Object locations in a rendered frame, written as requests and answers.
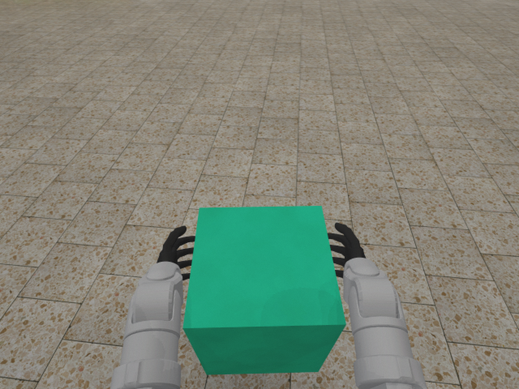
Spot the robot left hand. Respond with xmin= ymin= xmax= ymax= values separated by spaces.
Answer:
xmin=157 ymin=225 xmax=195 ymax=280

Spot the robot right forearm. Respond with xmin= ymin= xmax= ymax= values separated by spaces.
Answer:
xmin=343 ymin=258 xmax=427 ymax=389

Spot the carton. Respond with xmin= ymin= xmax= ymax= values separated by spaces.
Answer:
xmin=183 ymin=206 xmax=346 ymax=375

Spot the robot left forearm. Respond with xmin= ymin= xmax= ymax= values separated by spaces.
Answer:
xmin=110 ymin=262 xmax=183 ymax=389

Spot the robot right hand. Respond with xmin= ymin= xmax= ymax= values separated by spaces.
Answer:
xmin=328 ymin=223 xmax=366 ymax=278

